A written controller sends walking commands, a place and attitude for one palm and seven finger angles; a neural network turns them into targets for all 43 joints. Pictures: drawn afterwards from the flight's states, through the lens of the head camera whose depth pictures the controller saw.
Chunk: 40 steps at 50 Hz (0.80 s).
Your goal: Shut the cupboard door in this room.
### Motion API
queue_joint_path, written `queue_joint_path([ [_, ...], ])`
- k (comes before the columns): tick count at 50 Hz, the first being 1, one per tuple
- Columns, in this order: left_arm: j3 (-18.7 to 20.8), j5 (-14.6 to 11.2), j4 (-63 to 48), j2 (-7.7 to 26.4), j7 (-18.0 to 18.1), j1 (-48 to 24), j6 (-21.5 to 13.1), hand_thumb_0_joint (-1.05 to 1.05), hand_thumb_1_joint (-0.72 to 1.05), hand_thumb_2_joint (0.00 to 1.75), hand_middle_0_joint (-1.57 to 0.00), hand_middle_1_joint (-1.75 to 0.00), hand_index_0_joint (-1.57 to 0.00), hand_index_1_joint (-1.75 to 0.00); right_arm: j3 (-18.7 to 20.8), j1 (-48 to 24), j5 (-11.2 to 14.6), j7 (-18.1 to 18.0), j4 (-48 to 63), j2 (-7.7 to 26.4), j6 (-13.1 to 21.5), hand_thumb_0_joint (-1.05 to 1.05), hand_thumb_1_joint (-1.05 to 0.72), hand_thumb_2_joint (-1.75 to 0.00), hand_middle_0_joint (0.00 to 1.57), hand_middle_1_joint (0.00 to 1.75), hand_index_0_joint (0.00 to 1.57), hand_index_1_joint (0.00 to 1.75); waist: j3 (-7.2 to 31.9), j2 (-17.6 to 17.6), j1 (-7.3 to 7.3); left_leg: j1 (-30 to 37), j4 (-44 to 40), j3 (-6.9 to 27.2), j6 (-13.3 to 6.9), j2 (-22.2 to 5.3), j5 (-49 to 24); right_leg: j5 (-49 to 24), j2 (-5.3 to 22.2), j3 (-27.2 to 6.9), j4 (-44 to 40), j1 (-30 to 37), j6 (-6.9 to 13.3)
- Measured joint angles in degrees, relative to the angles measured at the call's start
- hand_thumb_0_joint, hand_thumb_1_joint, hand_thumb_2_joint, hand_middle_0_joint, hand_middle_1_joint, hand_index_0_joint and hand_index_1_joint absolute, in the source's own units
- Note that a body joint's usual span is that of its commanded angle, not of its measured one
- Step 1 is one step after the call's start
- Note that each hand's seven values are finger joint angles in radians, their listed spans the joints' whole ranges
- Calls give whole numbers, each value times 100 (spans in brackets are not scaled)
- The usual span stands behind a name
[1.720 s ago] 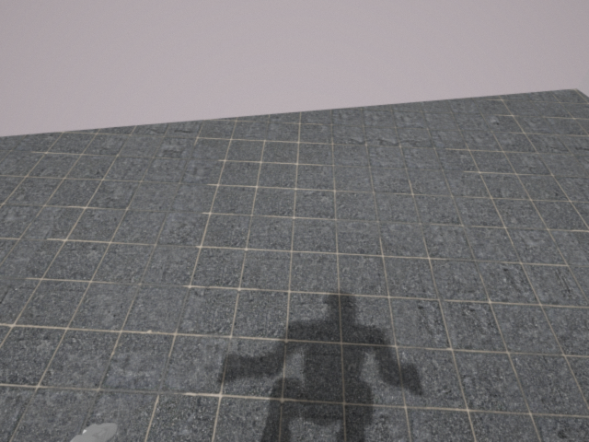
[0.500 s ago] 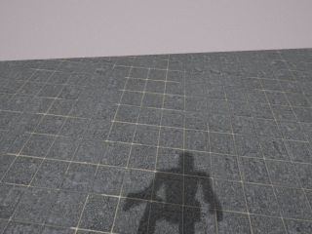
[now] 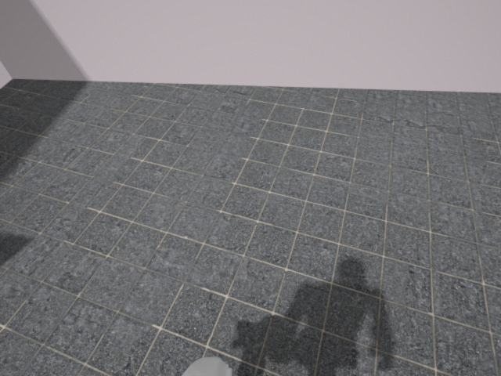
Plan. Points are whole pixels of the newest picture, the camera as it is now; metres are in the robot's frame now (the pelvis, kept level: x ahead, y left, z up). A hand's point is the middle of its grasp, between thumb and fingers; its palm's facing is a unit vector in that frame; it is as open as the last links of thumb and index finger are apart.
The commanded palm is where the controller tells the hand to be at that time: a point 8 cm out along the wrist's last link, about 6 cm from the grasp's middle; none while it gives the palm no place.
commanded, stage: turn or walk to find it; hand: left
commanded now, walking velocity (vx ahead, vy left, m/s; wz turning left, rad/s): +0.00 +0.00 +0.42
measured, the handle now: out of the picture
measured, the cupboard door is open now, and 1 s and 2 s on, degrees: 84 84 84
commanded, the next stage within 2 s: stand and wait in 1.70 s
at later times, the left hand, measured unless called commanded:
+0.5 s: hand out of the picture -0.02 +0.26 -0.17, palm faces +0.25 -0.93 -0.26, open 7.4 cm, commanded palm none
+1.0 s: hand out of the picture -0.08 +0.21 -0.17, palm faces +0.46 -0.86 -0.24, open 7.4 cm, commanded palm none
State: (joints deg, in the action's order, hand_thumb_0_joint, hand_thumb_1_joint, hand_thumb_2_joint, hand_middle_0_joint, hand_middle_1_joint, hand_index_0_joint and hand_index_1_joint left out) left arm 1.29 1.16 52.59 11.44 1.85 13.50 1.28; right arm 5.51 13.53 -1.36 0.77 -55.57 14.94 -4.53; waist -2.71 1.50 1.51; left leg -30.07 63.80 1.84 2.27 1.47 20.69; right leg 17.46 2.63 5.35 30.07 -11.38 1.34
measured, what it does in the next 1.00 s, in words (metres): steps on the spot, turning left: left foot, then right foot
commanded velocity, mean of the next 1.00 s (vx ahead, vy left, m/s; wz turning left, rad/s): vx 0.00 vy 0.00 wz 0.42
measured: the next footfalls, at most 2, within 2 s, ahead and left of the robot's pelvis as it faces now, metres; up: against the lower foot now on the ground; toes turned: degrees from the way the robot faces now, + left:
left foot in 0.22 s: -0.01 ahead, +0.15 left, +0.00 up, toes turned +11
right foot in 0.64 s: +0.04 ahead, -0.08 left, +0.00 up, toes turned +13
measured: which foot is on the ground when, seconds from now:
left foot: up 0.00-0.20, down 0.22-0.64, up 0.66-1.00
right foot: down 0.00-0.22, up 0.24-0.62, down 0.64-1.00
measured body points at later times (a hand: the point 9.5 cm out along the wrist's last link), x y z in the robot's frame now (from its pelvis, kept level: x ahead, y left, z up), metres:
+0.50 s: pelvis -0.02 +0.04 +0.00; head +0.00 +0.05 +0.45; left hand -0.03 +0.31 -0.15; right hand +0.11 -0.18 -0.14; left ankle -0.04 +0.14 -0.74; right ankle -0.01 -0.10 -0.69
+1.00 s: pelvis -0.04 +0.01 +0.00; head -0.01 +0.03 +0.45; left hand -0.11 +0.25 -0.15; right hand +0.13 -0.20 -0.15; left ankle -0.11 +0.12 -0.71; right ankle +0.00 -0.09 -0.74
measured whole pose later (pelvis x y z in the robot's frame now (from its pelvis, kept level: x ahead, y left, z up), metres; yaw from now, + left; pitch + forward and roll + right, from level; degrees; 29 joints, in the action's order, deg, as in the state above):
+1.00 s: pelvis -0.04 +0.01 +0.00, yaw +27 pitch -1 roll +1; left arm 1.9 1.7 53.6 11.2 1.4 14.3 0.8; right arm 4.1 10.5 -0.9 0.8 -56.8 13.2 -4.4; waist -4.8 -1.2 -0.4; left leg -19.8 46.1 -3.1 2.9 -2.0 25.2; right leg 18.1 6.7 12.3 32.0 -12.6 0.4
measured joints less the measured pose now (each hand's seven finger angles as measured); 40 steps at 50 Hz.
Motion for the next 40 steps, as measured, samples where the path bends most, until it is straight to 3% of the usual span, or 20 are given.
queue_joint_path([
  [3,-3,22,34,15,-14,85,-27,0,90,90,-20,-30,-20,-30,-7,-42,8,1,-26,30,-20,1,-91,-89,20,30,20,30,-3,-117,-38,258,-228,-169,67,-166,121,-20,141,159,-46,23,-28],
  [8,21,59,82,93,-43,193,-52,0,90,90,-21,-30,-20,-30,-100,-267,54,-4,-55,-13,4,1,-91,-90,20,30,20,30,-86,-311,-192,962,-1598,-389,49,-277,442,50,364,386,149,-128,-139],
  [11,59,32,144,178,-54,275,-9,0,90,90,-21,-30,-20,-30,-171,-387,68,3,43,-41,115,1,-91,-90,20,30,20,30,-93,-362,-227,1522,-2870,-525,-41,-284,-204,221,490,542,533,-342,-278],
  [13,113,3,193,292,-55,273,98,0,90,90,-21,-30,-20,-30,-199,-494,48,3,88,-134,215,1,-91,-90,20,30,20,30,-137,-508,-259,1495,-2930,-544,-322,-172,-157,715,564,336,1266,-690,-370],
  [15,155,-1,287,377,-31,233,232,0,90,90,-20,-30,-20,-30,-255,-550,35,-26,125,-255,285,1,-91,-90,20,30,20,30,-162,-579,-297,1477,-2895,-530,-388,-133,-110,1153,434,8,2184,-1055,-431],
  [18,197,-16,363,418,-64,149,286,0,91,90,-20,-30,-20,-30,-324,-543,22,-88,155,-380,318,0,-91,-89,20,30,20,30,-144,-527,-290,1578,-3186,-416,-390,-108,-297,928,290,-188,2987,-1391,-500],
  [21,202,-32,309,388,-97,68,256,0,91,90,-20,-30,-20,-30,-357,-502,22,-108,158,-442,325,0,-91,-89,20,30,20,30,-122,-420,-266,1665,-3456,-285,-412,-68,-491,767,228,-250,2958,-1436,-561],
  [25,186,-54,180,287,-96,-93,230,0,91,90,-20,-30,-20,-30,-341,-407,2,-104,147,-460,302,0,-91,-89,20,30,20,30,-100,-262,-180,1662,-3577,-88,-395,-4,-621,802,136,-311,2314,-1240,-581],
  [29,153,-79,16,150,-82,-251,158,0,91,90,-20,-30,-20,-30,-285,-305,-24,-84,119,-404,224,0,-91,-89,20,30,20,30,-87,-112,-88,1526,-3466,98,-320,72,-639,669,10,-321,1399,-861,-521],
  [31,129,-81,-80,96,-78,-273,79,0,91,90,-20,-30,-20,-30,-244,-236,-11,-69,109,-358,189,0,-91,-89,21,30,20,30,-57,-60,-70,1386,-3279,180,-252,125,-582,230,-48,-284,636,-526,-491],
  [32,116,-63,-110,52,-68,-278,22,0,91,90,-20,-30,-20,-30,-215,-199,10,-60,110,-311,177,0,-91,-89,21,30,20,30,-45,13,-71,1272,-3091,238,-210,124,-510,56,-82,-227,361,-415,-325],
  [35,53,-18,-175,-81,-52,-259,-63,0,91,90,-20,-30,-20,-30,-110,-134,8,-56,62,-203,73,1,-91,-89,20,30,20,30,-68,130,-57,732,-1636,222,-167,175,464,120,-43,-23,422,-392,12],
  [38,24,-7,-163,-152,-34,-167,-57,0,90,90,-20,-30,-20,-30,-50,-98,-10,-8,-13,-122,15,1,-91,-89,20,30,20,30,-74,110,-49,324,-266,36,-81,68,338,41,39,123,176,-209,53],
  [40,10,0,-118,-169,-28,-120,-54,0,90,90,-20,-30,-20,-30,-34,-73,-10,11,-49,-94,9,1,-91,-89,20,30,20,30,-82,71,-22,248,54,-61,1,-62,195,-20,93,233,39,-108,51],
])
